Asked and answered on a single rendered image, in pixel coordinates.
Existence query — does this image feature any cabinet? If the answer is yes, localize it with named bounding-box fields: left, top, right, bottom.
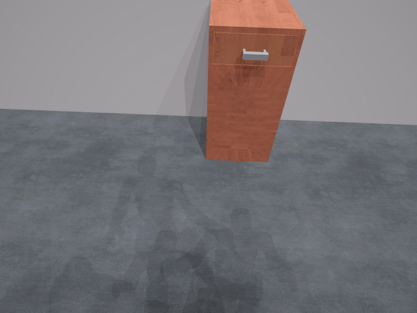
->
left=206, top=0, right=306, bottom=162

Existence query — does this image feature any drawer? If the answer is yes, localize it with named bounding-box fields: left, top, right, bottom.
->
left=214, top=32, right=298, bottom=66

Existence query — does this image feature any handle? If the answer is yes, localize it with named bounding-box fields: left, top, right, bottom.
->
left=242, top=49, right=268, bottom=61

